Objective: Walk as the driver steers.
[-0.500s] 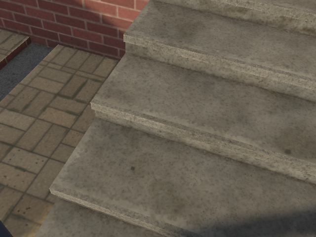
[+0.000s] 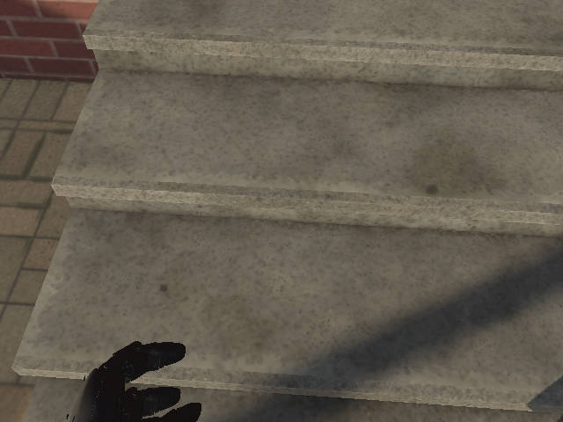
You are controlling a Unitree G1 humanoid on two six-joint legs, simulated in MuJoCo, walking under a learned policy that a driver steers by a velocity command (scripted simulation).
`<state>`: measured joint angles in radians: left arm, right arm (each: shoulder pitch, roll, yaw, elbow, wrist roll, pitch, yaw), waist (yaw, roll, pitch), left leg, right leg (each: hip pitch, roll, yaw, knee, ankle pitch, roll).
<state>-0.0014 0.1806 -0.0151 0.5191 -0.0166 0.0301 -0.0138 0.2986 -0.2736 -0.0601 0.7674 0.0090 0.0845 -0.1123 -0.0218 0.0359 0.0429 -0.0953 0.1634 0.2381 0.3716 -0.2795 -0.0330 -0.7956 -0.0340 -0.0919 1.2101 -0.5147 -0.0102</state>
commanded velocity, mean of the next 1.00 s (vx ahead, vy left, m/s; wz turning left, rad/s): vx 0.36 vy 0.00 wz -0.30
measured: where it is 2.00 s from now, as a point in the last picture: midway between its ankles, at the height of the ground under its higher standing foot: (375, 77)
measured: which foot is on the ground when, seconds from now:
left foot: down 0.00-0.02, up 0.04-0.52, down 0.54-1.00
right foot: down 0.00-0.56, up 0.58-0.96, down 0.98-1.00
